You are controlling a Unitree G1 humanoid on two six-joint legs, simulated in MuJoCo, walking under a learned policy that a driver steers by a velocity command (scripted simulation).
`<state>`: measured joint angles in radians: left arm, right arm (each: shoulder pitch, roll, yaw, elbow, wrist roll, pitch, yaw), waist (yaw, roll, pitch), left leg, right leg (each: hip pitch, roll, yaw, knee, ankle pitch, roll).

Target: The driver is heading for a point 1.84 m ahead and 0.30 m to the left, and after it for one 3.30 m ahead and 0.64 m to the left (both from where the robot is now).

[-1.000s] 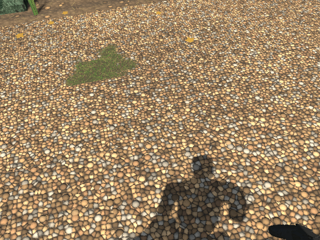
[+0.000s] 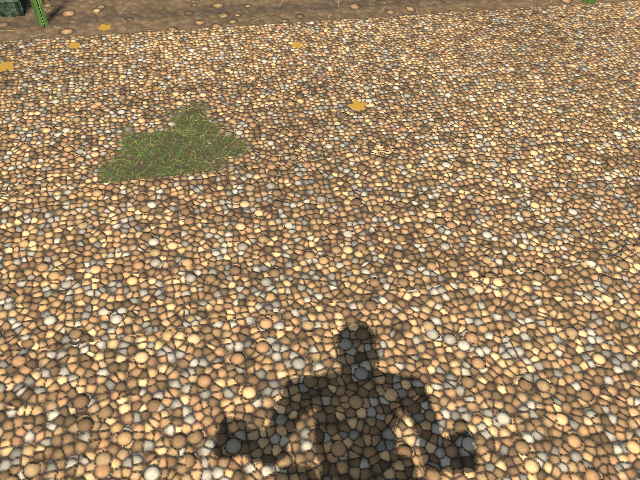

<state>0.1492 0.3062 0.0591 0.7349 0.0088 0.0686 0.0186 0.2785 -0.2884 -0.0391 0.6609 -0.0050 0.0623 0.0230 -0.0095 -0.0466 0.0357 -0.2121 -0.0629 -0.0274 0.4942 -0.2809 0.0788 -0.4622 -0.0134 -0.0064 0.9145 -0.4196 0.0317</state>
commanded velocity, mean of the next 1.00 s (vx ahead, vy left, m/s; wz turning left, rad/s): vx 0.00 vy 0.00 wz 0.43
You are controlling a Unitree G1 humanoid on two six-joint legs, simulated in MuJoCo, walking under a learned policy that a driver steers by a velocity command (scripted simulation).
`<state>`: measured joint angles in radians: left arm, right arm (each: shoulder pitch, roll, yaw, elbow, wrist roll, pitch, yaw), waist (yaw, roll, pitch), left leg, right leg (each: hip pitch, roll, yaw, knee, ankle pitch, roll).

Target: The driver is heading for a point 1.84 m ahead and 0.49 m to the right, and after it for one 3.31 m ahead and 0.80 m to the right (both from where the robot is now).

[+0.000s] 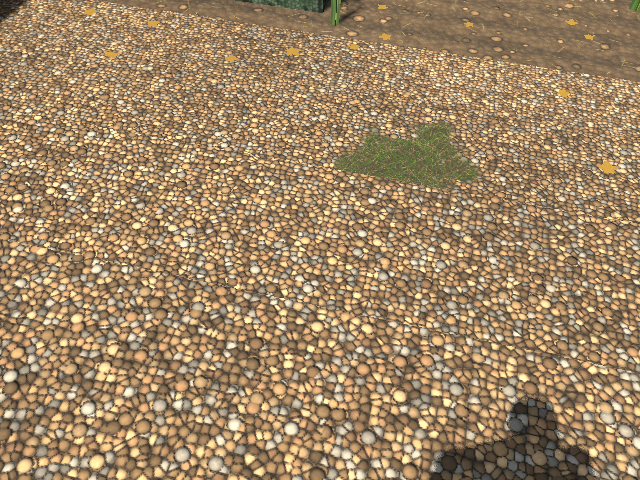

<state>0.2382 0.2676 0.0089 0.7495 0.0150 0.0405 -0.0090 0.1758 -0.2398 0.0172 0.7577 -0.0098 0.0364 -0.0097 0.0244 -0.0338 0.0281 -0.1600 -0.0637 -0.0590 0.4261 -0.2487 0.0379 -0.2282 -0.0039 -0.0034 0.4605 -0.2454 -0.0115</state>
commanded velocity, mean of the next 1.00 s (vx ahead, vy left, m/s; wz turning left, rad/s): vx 0.40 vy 0.00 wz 0.02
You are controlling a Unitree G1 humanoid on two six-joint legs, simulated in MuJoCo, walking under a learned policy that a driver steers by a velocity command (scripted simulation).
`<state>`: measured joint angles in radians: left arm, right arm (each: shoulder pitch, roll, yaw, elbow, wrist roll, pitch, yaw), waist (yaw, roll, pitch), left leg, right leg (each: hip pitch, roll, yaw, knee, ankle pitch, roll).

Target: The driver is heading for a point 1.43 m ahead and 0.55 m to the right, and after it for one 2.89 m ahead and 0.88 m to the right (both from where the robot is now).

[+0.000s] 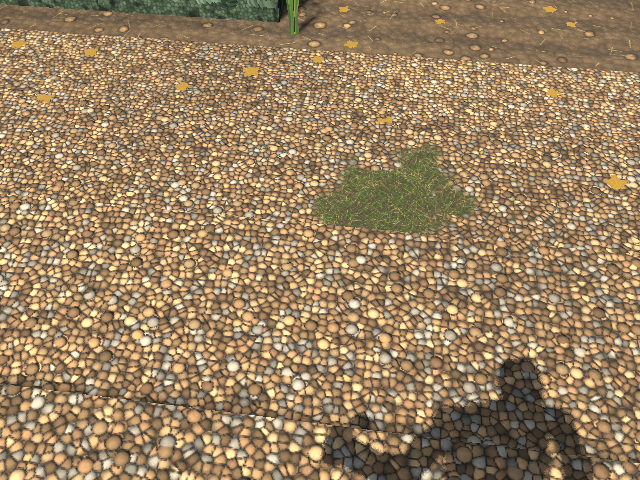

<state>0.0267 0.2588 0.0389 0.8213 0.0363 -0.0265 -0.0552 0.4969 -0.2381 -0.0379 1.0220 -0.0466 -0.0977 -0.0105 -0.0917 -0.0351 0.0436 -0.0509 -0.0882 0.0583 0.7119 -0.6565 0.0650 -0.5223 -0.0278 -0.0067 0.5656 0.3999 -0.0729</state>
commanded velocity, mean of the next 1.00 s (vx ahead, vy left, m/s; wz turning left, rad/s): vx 0.50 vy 0.00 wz -0.24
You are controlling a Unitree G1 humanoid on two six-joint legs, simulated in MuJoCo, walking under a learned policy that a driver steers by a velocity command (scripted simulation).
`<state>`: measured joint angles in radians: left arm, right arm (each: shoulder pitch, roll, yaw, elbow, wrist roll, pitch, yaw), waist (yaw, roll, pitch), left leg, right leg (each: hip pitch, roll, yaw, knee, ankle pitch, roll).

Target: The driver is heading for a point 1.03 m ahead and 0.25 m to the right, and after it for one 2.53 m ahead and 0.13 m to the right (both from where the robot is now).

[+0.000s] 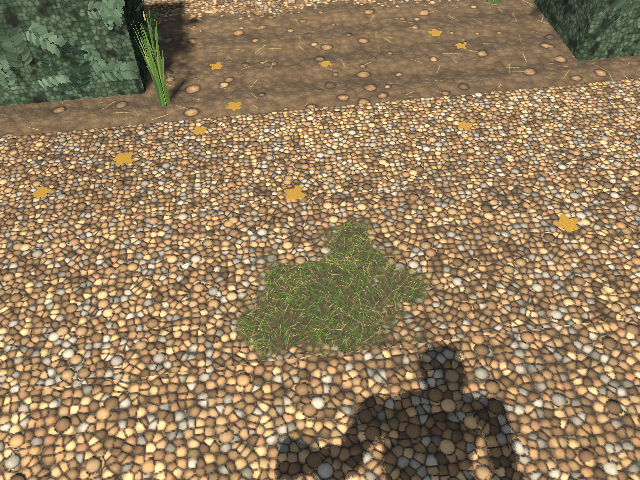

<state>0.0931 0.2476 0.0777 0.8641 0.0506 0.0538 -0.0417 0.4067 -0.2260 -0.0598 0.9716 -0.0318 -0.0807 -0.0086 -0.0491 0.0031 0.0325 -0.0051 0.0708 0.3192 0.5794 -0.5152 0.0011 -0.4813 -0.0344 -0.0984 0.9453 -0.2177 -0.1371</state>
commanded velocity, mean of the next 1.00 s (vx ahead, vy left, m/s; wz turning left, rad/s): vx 0.50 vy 0.00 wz -0.51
